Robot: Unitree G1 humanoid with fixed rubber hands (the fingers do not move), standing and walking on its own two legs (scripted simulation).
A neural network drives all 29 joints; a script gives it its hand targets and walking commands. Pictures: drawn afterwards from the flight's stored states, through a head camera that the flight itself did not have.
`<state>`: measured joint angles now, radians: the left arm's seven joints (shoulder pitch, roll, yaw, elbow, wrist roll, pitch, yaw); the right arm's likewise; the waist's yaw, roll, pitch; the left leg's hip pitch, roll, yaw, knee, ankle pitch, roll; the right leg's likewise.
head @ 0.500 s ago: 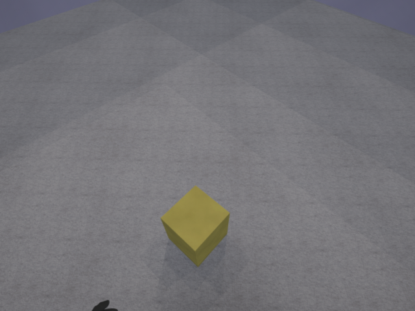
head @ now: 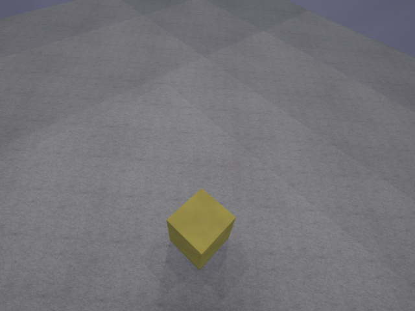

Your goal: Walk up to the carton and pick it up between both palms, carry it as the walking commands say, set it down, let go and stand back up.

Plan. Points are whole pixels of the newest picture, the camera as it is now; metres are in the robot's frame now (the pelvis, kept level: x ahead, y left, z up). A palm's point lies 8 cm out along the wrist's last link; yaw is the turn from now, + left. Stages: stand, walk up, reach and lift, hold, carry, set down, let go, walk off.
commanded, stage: walk up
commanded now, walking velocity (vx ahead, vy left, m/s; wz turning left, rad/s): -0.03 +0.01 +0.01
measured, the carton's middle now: (200, 229) +0.51 +0.02 -0.65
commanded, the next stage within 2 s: none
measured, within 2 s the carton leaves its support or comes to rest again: neither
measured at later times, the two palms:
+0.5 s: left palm out of the picture +0.06 +0.21 -0.13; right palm out of the picture +0.08 -0.26 -0.13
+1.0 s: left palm out of the picture +0.06 +0.21 -0.14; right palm out of the picture +0.08 -0.26 -0.13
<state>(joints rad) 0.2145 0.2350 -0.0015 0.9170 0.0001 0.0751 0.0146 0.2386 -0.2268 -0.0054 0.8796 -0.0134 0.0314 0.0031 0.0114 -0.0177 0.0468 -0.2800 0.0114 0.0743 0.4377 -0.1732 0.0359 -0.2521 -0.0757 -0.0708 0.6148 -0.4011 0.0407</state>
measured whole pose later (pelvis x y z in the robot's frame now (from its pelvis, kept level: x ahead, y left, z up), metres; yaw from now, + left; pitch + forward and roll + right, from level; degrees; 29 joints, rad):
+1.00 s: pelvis +0.01 -0.01 +0.00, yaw +0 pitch -1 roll +0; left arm 0.21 0.17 0.00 1.00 0.00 0.03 0.02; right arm 0.25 -0.23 -0.01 0.88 -0.01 0.02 0.00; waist 0.01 0.01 0.05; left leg -0.22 0.01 0.07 0.40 -0.17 0.02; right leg -0.13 -0.06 -0.08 0.40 -0.26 0.03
